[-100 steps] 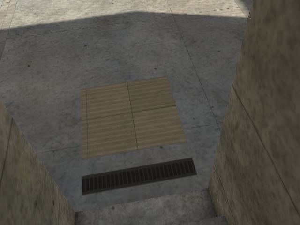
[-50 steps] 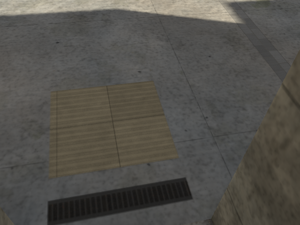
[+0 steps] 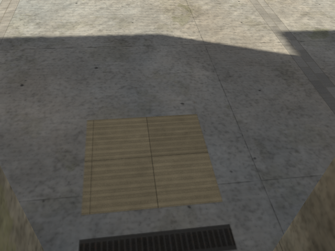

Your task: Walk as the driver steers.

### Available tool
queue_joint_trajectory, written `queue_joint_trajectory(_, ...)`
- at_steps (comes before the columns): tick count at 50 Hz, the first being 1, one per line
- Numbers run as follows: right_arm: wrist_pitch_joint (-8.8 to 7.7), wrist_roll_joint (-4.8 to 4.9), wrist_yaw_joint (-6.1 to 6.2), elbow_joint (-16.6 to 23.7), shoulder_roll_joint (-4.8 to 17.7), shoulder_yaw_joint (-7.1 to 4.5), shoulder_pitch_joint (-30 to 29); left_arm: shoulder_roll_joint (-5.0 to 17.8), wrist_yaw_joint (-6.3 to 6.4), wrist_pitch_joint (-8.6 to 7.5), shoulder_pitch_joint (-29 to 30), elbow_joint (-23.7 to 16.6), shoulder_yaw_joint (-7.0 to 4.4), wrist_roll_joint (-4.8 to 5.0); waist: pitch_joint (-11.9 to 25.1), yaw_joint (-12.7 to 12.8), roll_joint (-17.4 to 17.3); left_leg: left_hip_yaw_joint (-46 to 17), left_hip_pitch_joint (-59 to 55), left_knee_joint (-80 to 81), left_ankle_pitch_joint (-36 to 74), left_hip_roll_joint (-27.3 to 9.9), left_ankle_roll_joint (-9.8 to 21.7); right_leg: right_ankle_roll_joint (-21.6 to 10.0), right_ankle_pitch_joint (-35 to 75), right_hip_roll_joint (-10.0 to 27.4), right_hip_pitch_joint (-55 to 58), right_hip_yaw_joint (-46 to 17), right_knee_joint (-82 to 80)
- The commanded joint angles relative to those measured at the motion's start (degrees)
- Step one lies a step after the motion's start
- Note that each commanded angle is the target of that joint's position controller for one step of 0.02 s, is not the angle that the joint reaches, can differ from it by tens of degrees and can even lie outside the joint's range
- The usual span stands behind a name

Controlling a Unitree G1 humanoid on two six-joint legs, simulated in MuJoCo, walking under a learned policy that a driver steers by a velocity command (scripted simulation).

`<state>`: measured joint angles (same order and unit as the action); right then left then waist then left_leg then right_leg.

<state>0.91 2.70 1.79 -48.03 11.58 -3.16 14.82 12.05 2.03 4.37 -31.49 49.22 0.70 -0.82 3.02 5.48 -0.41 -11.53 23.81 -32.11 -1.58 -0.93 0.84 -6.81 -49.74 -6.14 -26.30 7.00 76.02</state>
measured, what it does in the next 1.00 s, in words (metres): goes down: left foot 0.19 m lower, then right foot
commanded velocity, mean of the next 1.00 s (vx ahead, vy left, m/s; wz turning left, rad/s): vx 0.07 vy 0.00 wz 0.00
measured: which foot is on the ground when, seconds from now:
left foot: up 0.00-0.14, down 0.16-1.00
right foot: down 0.00-0.20, up 0.22-0.50, down 0.52-1.00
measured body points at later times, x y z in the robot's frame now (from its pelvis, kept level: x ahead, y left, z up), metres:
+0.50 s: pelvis +0.04 +0.04 -0.07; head +0.06 +0.06 +0.38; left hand +0.26 +0.21 -0.16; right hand -0.04 -0.17 -0.20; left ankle +0.05 +0.18 -0.80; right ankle +0.05 -0.10 -0.59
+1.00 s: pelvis +0.14 -0.01 -0.07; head +0.15 -0.04 +0.38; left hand +0.47 +0.10 -0.08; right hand -0.04 -0.18 -0.21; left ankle +0.05 +0.19 -0.79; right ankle +0.10 -0.11 -0.63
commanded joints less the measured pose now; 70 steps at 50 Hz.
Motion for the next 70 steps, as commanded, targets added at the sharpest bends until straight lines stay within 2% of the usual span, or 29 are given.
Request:
queue_joint_trajectory(1,0.75,0.36,-0.05,2.6,-3.06,1.57,0.05,2.59,-1.1,-1.56,7.49,-3.79,-0.54,0.7,-7.19,-3.77,-2.12,9.04,-12.58,1.99,6.76,1.85,0.36,-6.04,11.89,10.79,-18.79,-19.6,-23.3)
queue_joint_trajectory(7,-0.71,-2.38,0.59,-1.77,1.43,0.36,11.83,4.34,-0.56,-0.58,8.22,-0.95,0.11,-0.65,-3.19,-5.29,7.61,19.04,-27.8,23.86,13.61,-3.41,1.4,-3.99,44.99,5.79,-8.54,-12.14,-4.29)
queue_joint_trajectory(9,-0.67,-2.65,0.53,-3.48,2.97,0.64,17.31,-0.97,-1.23,-0.57,11.56,-2.76,1.26,-0.29,0.97,-8.6,1.79,13.3,-41.91,13.1,19.48,-10.06,2.5,-0.64,23.04,3.44,-23.28,-11.62,7.5)
queue_joint_trajectory(10,-1.08,-2.19,0.17,-3.5,5.59,1.18,10.8,-4.1,-1.03,-0.64,9.11,-4.37,1.9,1.54,2.56,-5.03,-8.59,4.48,-36.54,10.62,14.69,-16.42,5.11,2.21,3.43,3.06,-23.36,-7.45,9.02)
queue_joint_trajectory(13,-2.11,-2.03,0.57,-5.28,2.1,3.53,13.57,0.89,0.4,1.55,11.93,-2.54,-0.56,-0.46,-3.31,-7.42,-9.9,-1.61,-19.75,14.17,10.7,-17.43,9.89,3.2,0.62,0.84,-19.5,-4.46,18.86)
queue_joint_trajectory(14,-4.38,-10.16,-3.7,-3.78,13.62,-0.44,22.87,1.82,-3.64,-1.52,26.97,-13.3,0.71,-1.8,-3.31,-15.04,-17.92,-7.08,-22.5,21.78,19.8,-15.66,15.77,4.13,-11.98,-0.08,-34.16,0.51,44.35)
queue_joint_trajectory(16,-6.13,-7.01,-5.17,-3.39,12.33,-0.38,20.2,-0.13,-4.42,-4.6,20.52,-10.56,1.88,-3.28,5.95,-10.69,-6.97,-10.24,-25.74,10.78,26.46,-17.57,16.66,2.38,-1.12,5.54,-41.66,-10.02,46.48)
queue_joint_trajectory(21,-10.07,-6.25,-3.86,-5.4,-2.19,5.24,14.29,-3.29,-5.87,-4.97,14.69,-12.26,5.54,-1.71,-0.35,-4.75,-1.45,-5.77,-10.7,6.67,6.77,-9.29,6.57,8.38,21.75,15.47,-41.25,-19.17,36.95)
queue_joint_trajectory(23,-10.07,-1.34,-4.16,-2.44,-7.17,8.29,10.72,-4.11,-9.1,-5.7,10.88,-9.27,6.37,-2.55,0.4,-3.84,-0.26,-2.5,0.94,2.82,-3.11,-4.37,6.37,10.94,36.71,17.02,-30.53,-10.91,21.35)
queue_joint_trajectory(27,-9.3,-0.14,-4.69,0.42,6.45,4.94,15.0,2.73,-10.61,-8.04,27.25,-17.63,6.0,-0.6,1.95,-9.16,1.62,-7.21,1.18,1.68,-10.62,-4.4,4.59,11.22,20.48,17.05,-26.2,-10.79,5.7)
queue_joint_trajectory(30,-8.14,-0.39,-5.16,0.78,-2.0,6.23,22.78,4.21,-8.34,-10.43,31.62,-16.38,6.66,2.73,-6.29,-13.99,3.52,1.49,-8.72,1.68,-22.05,1.35,-0.51,6.77,17.67,22.23,-35.4,-19.46,-12.57)
queue_joint_trajectory(35,-8.83,-1.96,-5.62,2.92,-0.95,4.98,21.67,2.88,-6.29,-12.46,32.85,-15.25,6.4,1.73,-1.89,-16.25,0.06,-0.91,-20.01,3.6,4.5,-3.19,2.76,9.38,23.53,19.24,-33.95,-9.68,-1.31)
queue_joint_trajectory(41,-8.32,-6.16,-2.05,-5.04,4.85,2.33,33.73,0.26,-1.55,-13.18,40.3,-17.76,5.3,-1.82,0.37,-23.48,-6.49,-17.5,-40.8,2.55,-5.82,-12.57,12.09,7.53,15.19,14.96,-57.59,-10.22,7.46)
queue_joint_trajectory(44,-7.55,-6.12,-2.06,-5.8,1.15,3.64,32.0,-0.35,-1.21,-12.96,41.07,-17.55,5.31,-1.73,0.79,-21.64,-3.39,-17.31,-32.93,1.53,-6.98,-12.69,11.72,8.85,15.73,15.25,-52.84,-13.0,5.55)
queue_joint_trajectory(45,-7.2,-4.15,-1.36,-4.2,-0.64,3.58,28.52,2.46,-1.3,-11.93,43.35,-16.98,4.73,-1.93,1.33,-21.51,3.08,-12.11,-26.51,1.38,-15.19,-10.19,9.71,9.0,22.97,16.61,-44.36,-11.57,-11.73)
queue_joint_trajectory(48,-6.76,-2.37,-0.96,-4.57,-0.21,3.91,26.26,3.64,-3.06,-11.09,49.04,-17.13,3.53,-1.82,-4.13,-19.75,-0.13,-4.29,-11.24,4.04,-11.51,-2.93,7.92,9.44,18.33,11.83,-26.35,-3.46,-21.02)
queue_joint_trajectory(49,-6.54,-4.77,-2.06,-6.74,-0.54,4.61,29.1,1.61,-3.17,-12.41,47.45,-16.57,3.63,-0.8,-3.51,-19.46,-4.32,-6.11,-12.31,3.71,-0.94,-5.77,8.32,8.38,13.67,10.68,-26.32,-3.41,-6.39)
queue_joint_trajectory(50,-7.22,-2.81,-0.61,-6.91,0.87,3.66,30.24,5.63,-2.63,-12.05,55.3,-18.06,2.63,-1.67,-3.09,-22.3,-1.21,-5.22,-22.13,0.27,-3.43,-4.26,5.84,8.96,10.66,11.52,-32.03,-5.23,-21.74)
queue_joint_trajectory(53,-5.9,-1.93,1.03,-14.72,-2.41,3.28,43.26,1.97,-2.62,-11.51,64.01,-18.61,1.25,-2.4,-5.14,-25.97,-3.99,-4.92,-32.87,-5.47,10.32,-1.46,3.53,12.01,11.23,9.02,-33.55,-3.51,-36.25)
queue_joint_trajectory(56,-5.61,-3.92,-0.11,-16.71,-4.59,3.09,36.74,0.62,-2.07,-12.03,55.72,-15.28,-1.18,-3.98,-9.33,-17.56,0.47,-1.9,-16.71,-8.12,4.4,3.39,0.85,10.69,15.55,7.6,-8.8,-2.29,-45.38)
queue_joint_trajectory(58,-6.58,-6.3,-1.23,-12.17,-1.72,1.29,18.29,3.39,-0.19,-11.58,19.26,-3.74,-4.4,-5.22,-12.68,0.74,7.93,4.56,20.95,-23.44,-17.26,5.69,-1.89,9.01,29.77,9.27,38.59,-4.39,-49.42)
queue_joint_trajectory(59,-5.3,-6.62,-3.15,-10.83,3.81,0.26,14.28,1.51,-0.49,-11.27,5.46,1.19,-4.28,-4.96,-10.6,6.4,12.84,-2.55,23.7,-39.03,-24.74,2.1,4.26,10.7,47.0,10.74,49.38,-5.42,-59.71)
queue_joint_trajectory(60,-4.56,-7.27,-5.2,-11.15,3.79,-0.81,14.75,-1.17,-1.38,-10.89,-1.7,3.63,-4.25,-6.26,-10.1,5.68,10.61,-5.04,26.93,-51.15,-28.39,4.11,7.86,9.3,45.3,10.81,54.26,-2.26,-55.76)
queue_joint_trajectory(62,-7.24,-6.62,-7.49,-8.58,-2.31,-1.73,15.22,6.29,-2.13,-12.1,6.15,1.0,-5.3,-5.52,-6.79,-4.34,6.8,-0.18,41.14,-54.12,-22.93,4.18,9.64,7.63,79.25,20.63,58.88,-5.6,-39.31)
queue_joint_trajectory(64,-6.62,-7.94,-7.93,-5.84,-4.12,0.03,12.39,0.1,-3.04,-11.15,19.01,-0.6,-3.56,-3.79,-5.73,-6.79,4.06,-0.27,41.29,-38.77,-13.85,-1.53,8.07,4.44,71.86,25.99,45.39,-9.63,-40.46)
queue_joint_trajectory(66,-8.75,-8.83,-5.47,-9.5,-2.28,-0.36,13.32,-1.68,-1.06,-11.44,23.69,-5.48,-3.58,-1.43,-3.59,-8.63,-1.57,12.82,5.03,-11.28,18.3,1.03,6.47,7.43,47.92,10.97,13.26,6.5,-37.71)
queue_joint_trajectory(67,-8.81,-9.93,-5.51,-12.51,-6.14,0.88,18.13,0.23,-2.76,-10.29,26.81,-6.35,-3.62,-4.43,-5.8,-11.39,1.5,16.3,-21.13,-16.61,30.44,4.12,3.61,4.5,37.24,7.15,-12.41,9.49,-34.08)
queue_joint_trajectory(69,-8.24,-11.45,-6.88,-25.52,-4.59,0.38,58.85,8.58,-5.38,-11.52,42.32,-12.54,-5.67,-10.03,-3.33,-29.88,-1.4,17.04,-57.25,-35.47,27.09,8.28,-1.78,3.95,37.04,4.17,-36.3,8.99,-14.27)
queue_joint_trajectory(70,-7.23,-10.96,-6.55,-29.14,-0.5,-0.54,73.84,10.37,-6.19,-12.77,51.42,-12.97,-6.07,-9.62,-7.23,-40.27,-12.95,15.16,-59.81,-31.5,23.46,5.35,-0.41,4.96,22.07,1.18,-39.33,6.77,11.64)
Keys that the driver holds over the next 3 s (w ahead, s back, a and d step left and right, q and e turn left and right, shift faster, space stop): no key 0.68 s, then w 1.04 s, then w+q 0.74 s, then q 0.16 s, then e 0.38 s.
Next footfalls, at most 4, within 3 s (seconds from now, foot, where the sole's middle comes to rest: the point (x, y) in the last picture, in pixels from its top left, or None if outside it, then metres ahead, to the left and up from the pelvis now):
0.16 left None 0.09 0.18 -0.83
0.52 right None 0.15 -0.11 -0.83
1.44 left None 0.50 0.06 -1.02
1.76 right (190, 234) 0.88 -0.07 -1.21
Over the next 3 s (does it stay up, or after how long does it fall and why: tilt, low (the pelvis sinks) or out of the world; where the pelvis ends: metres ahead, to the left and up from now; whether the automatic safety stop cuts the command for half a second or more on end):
stays up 1.29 0.19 -0.44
